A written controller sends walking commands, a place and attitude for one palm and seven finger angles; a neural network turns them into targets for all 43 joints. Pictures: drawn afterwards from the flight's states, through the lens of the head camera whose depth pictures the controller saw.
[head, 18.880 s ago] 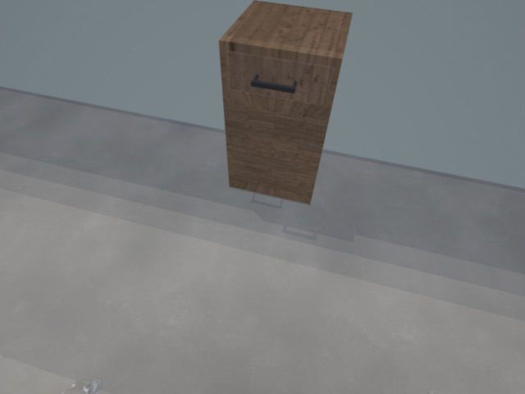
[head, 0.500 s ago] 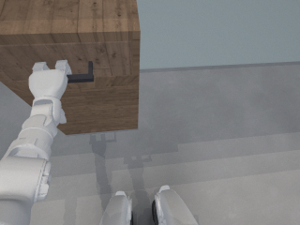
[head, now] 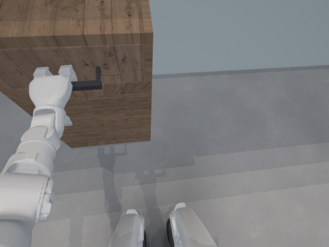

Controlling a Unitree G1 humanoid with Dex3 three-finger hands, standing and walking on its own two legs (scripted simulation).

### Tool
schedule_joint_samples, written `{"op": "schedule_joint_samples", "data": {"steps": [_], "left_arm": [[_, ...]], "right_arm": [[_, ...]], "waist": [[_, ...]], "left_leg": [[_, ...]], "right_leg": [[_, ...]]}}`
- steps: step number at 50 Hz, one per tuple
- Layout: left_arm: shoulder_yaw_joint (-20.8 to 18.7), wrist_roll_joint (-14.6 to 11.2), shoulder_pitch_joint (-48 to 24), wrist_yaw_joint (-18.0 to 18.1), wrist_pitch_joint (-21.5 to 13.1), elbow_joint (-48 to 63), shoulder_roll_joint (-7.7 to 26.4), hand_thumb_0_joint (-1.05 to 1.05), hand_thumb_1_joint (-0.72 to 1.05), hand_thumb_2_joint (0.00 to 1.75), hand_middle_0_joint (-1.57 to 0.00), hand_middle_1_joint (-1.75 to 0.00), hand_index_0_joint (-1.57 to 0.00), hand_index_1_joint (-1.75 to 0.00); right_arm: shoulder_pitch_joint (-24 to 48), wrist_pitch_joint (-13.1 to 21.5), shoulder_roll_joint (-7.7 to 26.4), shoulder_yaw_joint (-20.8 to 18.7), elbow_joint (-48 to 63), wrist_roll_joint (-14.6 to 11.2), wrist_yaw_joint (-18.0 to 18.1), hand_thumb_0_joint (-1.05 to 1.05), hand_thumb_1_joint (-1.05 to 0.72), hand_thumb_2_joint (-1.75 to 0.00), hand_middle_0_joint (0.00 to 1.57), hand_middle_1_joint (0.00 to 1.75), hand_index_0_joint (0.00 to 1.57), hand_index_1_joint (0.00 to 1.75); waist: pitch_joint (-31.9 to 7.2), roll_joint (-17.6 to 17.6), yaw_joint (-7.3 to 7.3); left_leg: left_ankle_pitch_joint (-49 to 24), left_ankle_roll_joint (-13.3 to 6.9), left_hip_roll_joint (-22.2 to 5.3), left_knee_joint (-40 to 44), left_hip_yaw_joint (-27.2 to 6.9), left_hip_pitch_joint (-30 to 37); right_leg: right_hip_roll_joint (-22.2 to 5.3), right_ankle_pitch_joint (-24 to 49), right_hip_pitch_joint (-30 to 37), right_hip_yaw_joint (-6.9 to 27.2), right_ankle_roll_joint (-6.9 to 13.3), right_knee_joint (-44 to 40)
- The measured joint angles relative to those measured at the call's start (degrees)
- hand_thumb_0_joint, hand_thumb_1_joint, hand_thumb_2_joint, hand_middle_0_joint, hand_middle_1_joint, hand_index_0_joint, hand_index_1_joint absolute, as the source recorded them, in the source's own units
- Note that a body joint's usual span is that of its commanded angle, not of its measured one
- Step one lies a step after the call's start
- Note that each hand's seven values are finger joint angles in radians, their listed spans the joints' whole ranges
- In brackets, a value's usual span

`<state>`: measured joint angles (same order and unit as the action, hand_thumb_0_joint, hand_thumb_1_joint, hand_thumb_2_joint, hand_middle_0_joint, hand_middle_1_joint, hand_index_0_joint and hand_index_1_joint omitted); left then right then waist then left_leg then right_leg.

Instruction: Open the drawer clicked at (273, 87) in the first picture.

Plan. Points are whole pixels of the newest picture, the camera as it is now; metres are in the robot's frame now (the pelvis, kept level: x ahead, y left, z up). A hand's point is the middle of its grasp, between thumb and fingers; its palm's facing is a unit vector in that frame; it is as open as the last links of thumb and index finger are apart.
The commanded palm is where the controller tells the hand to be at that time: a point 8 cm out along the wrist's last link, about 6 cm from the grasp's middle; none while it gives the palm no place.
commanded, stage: close the thumb around the handle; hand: left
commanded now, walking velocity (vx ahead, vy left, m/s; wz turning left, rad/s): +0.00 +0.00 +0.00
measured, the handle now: (69, 79) +0.53 +0.22 -0.01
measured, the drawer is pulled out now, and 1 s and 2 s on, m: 0.00 0.02 0.15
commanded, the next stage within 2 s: pull the drawer open in 0.46 s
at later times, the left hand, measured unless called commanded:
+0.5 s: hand (61, 100) +0.49 +0.24 -0.04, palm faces -0.06 -0.02 -1.00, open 5.0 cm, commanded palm +0.48 +0.23 +0.02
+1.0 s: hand (61, 107) +0.47 +0.24 -0.04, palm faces -0.06 -0.05 -1.00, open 5.0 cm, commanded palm +0.42 +0.23 +0.02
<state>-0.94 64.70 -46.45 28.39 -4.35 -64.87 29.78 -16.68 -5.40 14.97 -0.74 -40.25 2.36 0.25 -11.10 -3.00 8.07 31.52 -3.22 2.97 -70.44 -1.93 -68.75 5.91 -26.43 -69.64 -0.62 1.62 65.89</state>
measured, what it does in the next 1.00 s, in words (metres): stands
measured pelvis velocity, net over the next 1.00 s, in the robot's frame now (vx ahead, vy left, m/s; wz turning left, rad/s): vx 0.02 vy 0.00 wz -0.02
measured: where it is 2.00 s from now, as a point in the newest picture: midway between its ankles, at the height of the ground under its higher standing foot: outside the picture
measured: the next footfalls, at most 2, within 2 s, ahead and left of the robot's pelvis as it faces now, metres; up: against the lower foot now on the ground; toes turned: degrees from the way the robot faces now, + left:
none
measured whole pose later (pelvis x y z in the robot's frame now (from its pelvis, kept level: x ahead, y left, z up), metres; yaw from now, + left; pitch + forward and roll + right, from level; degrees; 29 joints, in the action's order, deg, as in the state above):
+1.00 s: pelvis +0.02 +0.00 +0.01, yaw -1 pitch +29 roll -3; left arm -1.3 63.3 -35.8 28.8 -4.9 -55.3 26.4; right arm -16.4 -6.8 14.4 -1.9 -39.3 1.8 -0.1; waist -11.4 -2.8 5.2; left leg 32.2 -3.7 2.5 -66.8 -0.2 -63.2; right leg 6.4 -27.0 -64.9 1.4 1.3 63.1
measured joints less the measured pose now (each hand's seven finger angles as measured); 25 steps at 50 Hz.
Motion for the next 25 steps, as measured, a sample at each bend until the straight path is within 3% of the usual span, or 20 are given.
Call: {"op": "schedule_joint_samples", "data": {"steps": [17, 25], "left_arm": [[0.34, -0.07, -0.56, -0.50, -0.11, -0.08, 0.25, 0.00, 0.62, 0.78, -0.36, -1.32, -0.40, -1.32], [0.49, -0.20, -1.08, -0.57, 0.54, -0.41, 0.19, 0.00, 0.82, 0.87, -0.38, -1.34, -0.41, -1.35]], "right_arm": [[-0.08, 0.21, -0.14, 0.26, 0.46, -0.08, 0.27, 0.00, -0.91, -0.90, 0.20, 0.30, 0.20, 0.30], [-0.26, 0.14, -0.13, 0.37, 0.20, -0.14, 0.32, 0.00, -0.91, -0.90, 0.20, 0.30, 0.20, 0.30]], "waist": [[0.01, -0.01, 0.03], [0.09, -0.08, 0.14]], "left_leg": [[0.02, -0.05, -0.01, -0.29, 0.00, -0.31], [-0.04, 0.01, 0.03, -0.27, -0.08, -0.42]], "right_leg": [[-0.02, 0.01, -0.26, -0.06, -0.05, 0.20], [-0.07, 0.03, -0.37, -0.15, 0.00, 0.21]]}}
